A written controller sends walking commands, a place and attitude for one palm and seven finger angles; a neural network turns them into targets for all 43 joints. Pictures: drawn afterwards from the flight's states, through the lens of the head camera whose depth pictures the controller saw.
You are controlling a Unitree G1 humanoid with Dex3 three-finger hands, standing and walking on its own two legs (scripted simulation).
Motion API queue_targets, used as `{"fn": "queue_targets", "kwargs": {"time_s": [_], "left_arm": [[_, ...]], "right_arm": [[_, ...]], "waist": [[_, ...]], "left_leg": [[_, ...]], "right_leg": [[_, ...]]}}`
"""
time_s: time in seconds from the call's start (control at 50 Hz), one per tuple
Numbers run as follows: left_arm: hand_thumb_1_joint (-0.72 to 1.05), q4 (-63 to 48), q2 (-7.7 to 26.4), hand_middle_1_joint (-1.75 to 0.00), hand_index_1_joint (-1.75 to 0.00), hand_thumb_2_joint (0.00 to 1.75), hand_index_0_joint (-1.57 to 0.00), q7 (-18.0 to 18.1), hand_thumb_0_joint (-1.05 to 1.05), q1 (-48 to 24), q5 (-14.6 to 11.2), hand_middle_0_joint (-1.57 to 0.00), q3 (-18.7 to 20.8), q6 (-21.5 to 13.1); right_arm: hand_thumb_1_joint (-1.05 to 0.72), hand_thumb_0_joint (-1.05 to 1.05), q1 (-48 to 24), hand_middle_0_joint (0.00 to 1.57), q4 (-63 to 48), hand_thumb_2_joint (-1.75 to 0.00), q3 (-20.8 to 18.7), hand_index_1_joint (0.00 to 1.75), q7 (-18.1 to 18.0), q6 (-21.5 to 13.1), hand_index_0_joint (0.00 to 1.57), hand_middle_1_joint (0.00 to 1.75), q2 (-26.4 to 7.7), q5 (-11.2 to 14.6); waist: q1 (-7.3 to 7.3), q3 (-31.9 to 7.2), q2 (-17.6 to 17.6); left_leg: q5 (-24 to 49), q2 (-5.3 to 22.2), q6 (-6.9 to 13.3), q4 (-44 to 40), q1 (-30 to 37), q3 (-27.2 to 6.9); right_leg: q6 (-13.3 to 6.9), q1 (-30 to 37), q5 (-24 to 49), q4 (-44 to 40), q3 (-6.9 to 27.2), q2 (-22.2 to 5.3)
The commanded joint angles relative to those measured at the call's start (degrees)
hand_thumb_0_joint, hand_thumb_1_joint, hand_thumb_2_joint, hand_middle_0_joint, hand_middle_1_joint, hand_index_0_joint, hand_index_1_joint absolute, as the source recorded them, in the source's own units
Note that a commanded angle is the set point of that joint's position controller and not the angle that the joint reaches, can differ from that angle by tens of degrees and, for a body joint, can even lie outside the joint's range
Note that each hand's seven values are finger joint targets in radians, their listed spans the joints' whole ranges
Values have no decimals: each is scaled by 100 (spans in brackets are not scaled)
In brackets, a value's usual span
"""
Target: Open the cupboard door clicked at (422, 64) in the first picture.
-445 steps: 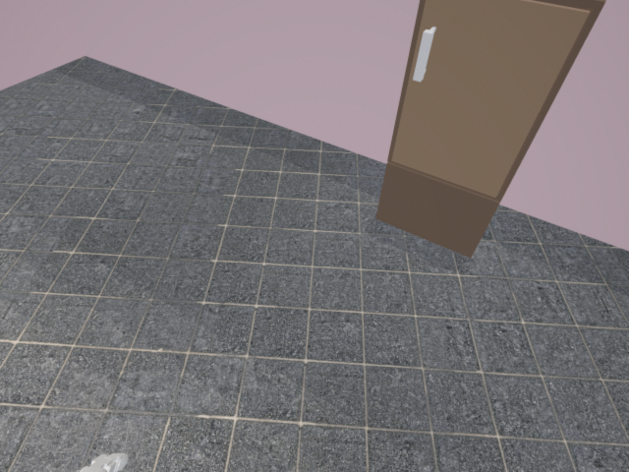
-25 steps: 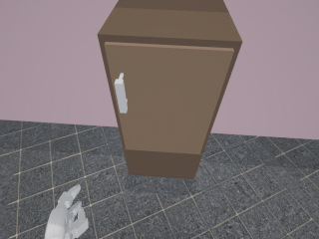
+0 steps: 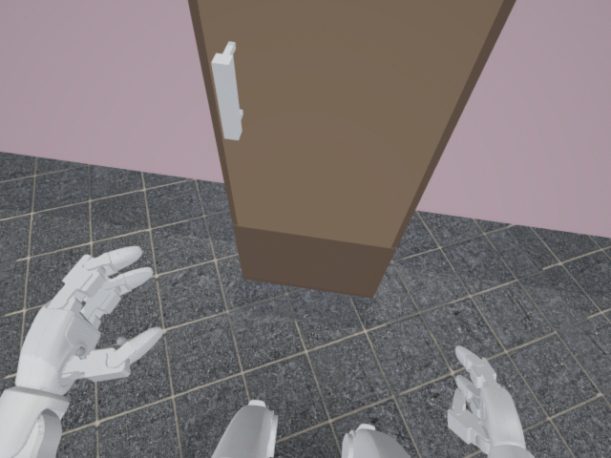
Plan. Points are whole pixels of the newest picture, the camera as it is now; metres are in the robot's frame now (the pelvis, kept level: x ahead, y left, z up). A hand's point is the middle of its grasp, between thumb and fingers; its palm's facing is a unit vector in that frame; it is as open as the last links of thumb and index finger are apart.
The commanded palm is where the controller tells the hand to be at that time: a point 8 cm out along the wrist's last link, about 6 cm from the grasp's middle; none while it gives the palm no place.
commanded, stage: raise the hand with hooked fingers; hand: left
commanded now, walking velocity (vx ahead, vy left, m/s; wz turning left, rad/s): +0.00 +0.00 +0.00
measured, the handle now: (231, 92) +0.62 +0.19 +0.10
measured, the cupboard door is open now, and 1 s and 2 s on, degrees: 0 0 0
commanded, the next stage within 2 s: move the hooked fingers beside the handle in 1.44 s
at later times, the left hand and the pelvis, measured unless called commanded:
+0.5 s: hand (92, 293) +0.27 +0.27 +0.08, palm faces -0.06 -1.00 -0.05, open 12.9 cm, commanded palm +0.24 +0.33 +0.09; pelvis +0.01 +0.03 +0.03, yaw -1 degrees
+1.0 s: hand (49, 232) +0.31 +0.32 +0.12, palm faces -0.02 -1.00 -0.03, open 14.0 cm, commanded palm +0.28 +0.36 +0.12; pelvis +0.02 +0.05 +0.05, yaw -1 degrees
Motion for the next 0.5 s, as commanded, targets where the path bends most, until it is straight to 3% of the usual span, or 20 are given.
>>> {"fn": "queue_targets", "kwargs": {"time_s": [0.0, 0.04, 0.08, 0.12, 0.18, 0.22, 0.28, 0.32, 0.38, 0.48], "left_arm": [[11, -632, 1411, -81, -81, 56, -26, -340, 0, 44, -248, -26, 905, 801], [6, -876, 1451, -84, -84, 54, -26, -161, 0, 291, -451, -26, 1301, 952], [1, -855, 1361, -87, -87, 52, -26, 109, 0, 420, -559, -26, 1518, 842], [-3, -961, 1106, -90, -90, 50, -27, 367, 0, 324, -499, -27, 1362, 554], [-10, -630, 838, -94, -94, 47, -27, 436, 0, -84, -303, -27, 952, 195], [-15, -388, 813, -98, -98, 45, -27, 256, 0, -271, -181, -27, 676, 104], [-22, -561, 1060, -102, -102, 42, -28, -103, 0, -746, -191, -28, 552, 97], [-27, -921, 1402, -105, -105, 40, -28, -171, 0, -976, -211, -28, 756, 86], [-34, -1219, 1824, -110, -110, 37, -29, 22, 0, -1063, -261, -29, 1189, 68], [-45, -697, 1567, -117, -117, 32, -30, 330, 0, -875, -297, -30, 1233, 300]], "right_arm": [[-90, 0, 132, 20, -1047, -90, -434, 30, -121, -196, 20, 30, -914, 146], [-90, 0, 72, 20, -1145, -90, -442, 30, -98, -133, 20, 30, -782, 133], [-90, 0, 46, 20, -1110, -90, -432, 30, -65, -114, 20, 30, -677, 80], [-90, 0, 106, 20, -1022, -90, -445, 30, -15, -130, 20, 30, -646, 48], [-90, 0, 194, 20, -880, -90, -478, 30, 19, -158, 20, 30, -775, 24], [-90, 0, 335, 20, -857, -90, -482, 30, 30, -180, 20, 30, -883, 48], [-90, 0, 414, 20, -922, -90, -479, 30, -23, -264, 20, 30, -1021, 93], [-90, 0, 436, 20, -922, -90, -480, 30, -68, -297, 20, 30, -1039, 119], [-90, 0, 421, 20, -900, -90, -439, 30, -100, -338, 20, 30, -1044, 88], [-90, 0, 400, 20, -918, -90, -382, 30, -65, -212, 20, 30, -996, 83]], "waist": [[-18, -1751, 221], [138, -2050, -110], [227, -1917, -234], [106, -1516, -83], [-181, -931, -229], [-319, -893, -73], [-364, -1114, 175], [-267, -1562, 463], [-108, -1640, 716], [-69, -1204, 633]], "left_leg": [[1616, -170, 198, -1219, 1098, 68], [1921, -178, 169, -1316, 1175, 66], [2075, -168, 117, -1406, 1150, 32], [2014, -162, 87, -1533, 1231, 71], [1666, -160, 112, -1472, 1093, 58], [1391, -167, 138, -1511, 1156, 65], [1305, -162, 185, -1602, 1448, 14], [1459, -142, 183, -1799, 1891, -30], [1708, -101, 124, -2003, 2245, -148], [1796, -77, 27, -2280, 2328, -229]], "right_leg": [[383, 1655, 1340, -1702, 1407, -186], [523, 2102, 2036, -1699, 1415, -266], [490, 2166, 2417, -1615, 1279, -213], [442, 1793, 2284, -1578, 1088, -159], [411, 1152, 1633, -1578, 1026, -104], [379, 871, 1146, -1628, 998, -97], [316, 848, 946, -1687, 1002, -68], [273, 1055, 1079, -1684, 903, -61], [194, 1131, 1222, -1614, 739, 9], [192, 1155, 1318, -1691, 537, 28]]}}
